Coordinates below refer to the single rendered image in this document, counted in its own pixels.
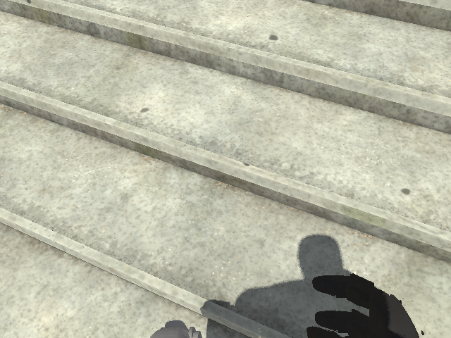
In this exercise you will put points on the right robot hand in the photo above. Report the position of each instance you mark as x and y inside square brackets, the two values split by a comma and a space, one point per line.
[387, 317]

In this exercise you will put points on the robot left shin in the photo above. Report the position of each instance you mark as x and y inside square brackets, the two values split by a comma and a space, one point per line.
[175, 323]

